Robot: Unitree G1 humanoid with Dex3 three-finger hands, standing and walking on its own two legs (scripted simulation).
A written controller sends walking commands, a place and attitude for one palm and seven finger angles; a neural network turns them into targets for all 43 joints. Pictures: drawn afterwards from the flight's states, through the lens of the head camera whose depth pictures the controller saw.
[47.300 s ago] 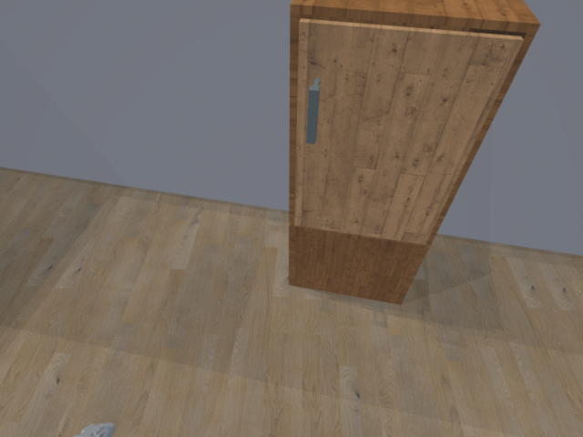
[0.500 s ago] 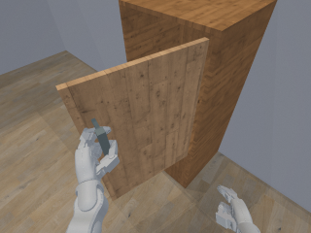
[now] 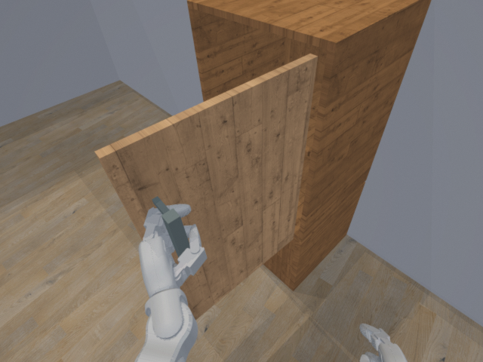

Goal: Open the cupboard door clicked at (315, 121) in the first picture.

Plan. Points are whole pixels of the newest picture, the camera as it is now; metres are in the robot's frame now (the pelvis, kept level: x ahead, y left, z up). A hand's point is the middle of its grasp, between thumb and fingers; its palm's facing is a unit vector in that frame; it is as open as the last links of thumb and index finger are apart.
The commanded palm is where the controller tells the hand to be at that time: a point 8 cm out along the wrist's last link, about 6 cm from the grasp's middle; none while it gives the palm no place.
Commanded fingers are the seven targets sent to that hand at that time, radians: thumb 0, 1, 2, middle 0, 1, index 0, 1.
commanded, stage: open thumb and fingers to let go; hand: left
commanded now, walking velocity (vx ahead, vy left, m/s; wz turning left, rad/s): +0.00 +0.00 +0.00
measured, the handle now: (173, 232) +0.30 +0.13 +0.09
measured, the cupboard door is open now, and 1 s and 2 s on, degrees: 87 87 87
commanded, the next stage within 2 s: slide the hand sideways off the handle in 0.68 s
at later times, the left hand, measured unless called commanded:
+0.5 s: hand (187, 241) +0.28 +0.10 +0.09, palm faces +0.33 -0.94 +0.02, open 13.9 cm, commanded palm +0.23 +0.14 +0.08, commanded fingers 0.00 -0.50 0.30 -0.21 -0.65 -0.21 -0.65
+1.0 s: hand (188, 267) +0.24 +0.09 +0.09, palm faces -0.13 -0.99 -0.02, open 16.0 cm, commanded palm +0.23 +0.13 +0.08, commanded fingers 0.00 -0.50 0.30 -0.15 -0.30 -0.15 -0.30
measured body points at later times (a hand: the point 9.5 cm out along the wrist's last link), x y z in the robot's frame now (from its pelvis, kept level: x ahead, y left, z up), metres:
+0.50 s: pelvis +0.00 +0.03 +0.00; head -0.01 +0.02 +0.45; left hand +0.26 +0.15 +0.09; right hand +0.19 -0.18 -0.09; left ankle +0.03 +0.16 -0.71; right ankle -0.03 -0.07 -0.71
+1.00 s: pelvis -0.02 +0.04 -0.01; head -0.01 +0.02 +0.44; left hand +0.24 +0.15 +0.09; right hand +0.16 -0.17 -0.10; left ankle +0.03 +0.16 -0.71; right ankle -0.03 -0.07 -0.71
